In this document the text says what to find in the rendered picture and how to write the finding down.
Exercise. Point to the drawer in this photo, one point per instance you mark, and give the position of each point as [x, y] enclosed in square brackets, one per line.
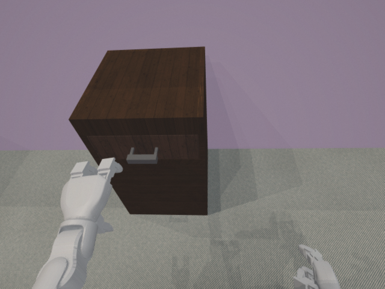
[169, 146]

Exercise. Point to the left robot hand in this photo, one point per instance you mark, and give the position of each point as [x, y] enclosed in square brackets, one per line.
[85, 195]

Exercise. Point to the right robot hand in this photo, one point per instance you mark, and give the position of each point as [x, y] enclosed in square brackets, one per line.
[321, 277]

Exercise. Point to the robot left forearm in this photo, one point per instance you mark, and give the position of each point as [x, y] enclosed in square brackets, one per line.
[71, 251]

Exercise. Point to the cabinet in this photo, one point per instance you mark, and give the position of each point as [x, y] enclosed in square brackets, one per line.
[151, 92]

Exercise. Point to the handle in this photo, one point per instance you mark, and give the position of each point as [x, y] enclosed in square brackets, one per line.
[142, 158]

